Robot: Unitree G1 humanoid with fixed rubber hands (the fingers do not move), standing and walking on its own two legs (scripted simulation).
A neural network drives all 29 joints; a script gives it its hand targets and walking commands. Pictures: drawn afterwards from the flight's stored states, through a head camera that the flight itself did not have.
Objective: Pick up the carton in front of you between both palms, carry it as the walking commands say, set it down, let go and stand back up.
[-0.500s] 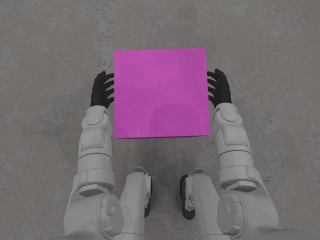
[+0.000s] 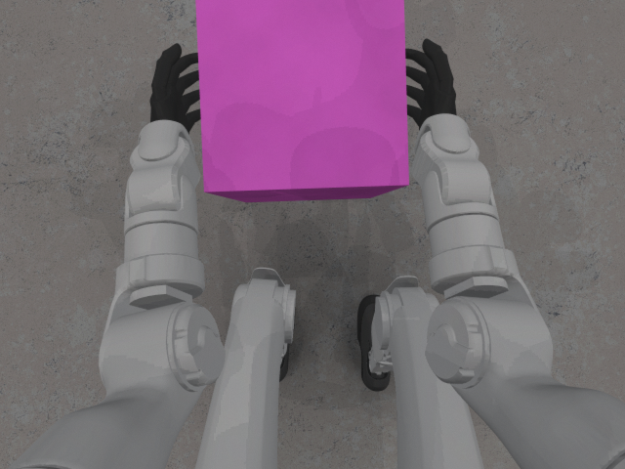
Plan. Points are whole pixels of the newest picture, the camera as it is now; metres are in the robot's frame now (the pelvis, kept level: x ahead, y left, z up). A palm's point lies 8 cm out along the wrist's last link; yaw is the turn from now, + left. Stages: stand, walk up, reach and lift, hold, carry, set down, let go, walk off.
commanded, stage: set down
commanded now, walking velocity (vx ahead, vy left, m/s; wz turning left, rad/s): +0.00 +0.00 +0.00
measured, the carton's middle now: (305, 121) +0.50 +0.06 -0.17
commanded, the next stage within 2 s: none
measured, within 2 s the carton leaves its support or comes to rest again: rests again in 1.00 s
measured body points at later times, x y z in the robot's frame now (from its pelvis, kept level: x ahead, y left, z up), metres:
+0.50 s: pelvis -0.01 +0.00 -0.10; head +0.35 +0.04 +0.15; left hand +0.52 +0.24 -0.26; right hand +0.55 -0.07 -0.26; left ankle +0.09 +0.11 -0.48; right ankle +0.09 -0.11 -0.48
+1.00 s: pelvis -0.02 +0.00 -0.14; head +0.35 +0.04 +0.10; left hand +0.52 +0.23 -0.31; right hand +0.55 -0.07 -0.32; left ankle +0.09 +0.11 -0.48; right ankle +0.09 -0.11 -0.48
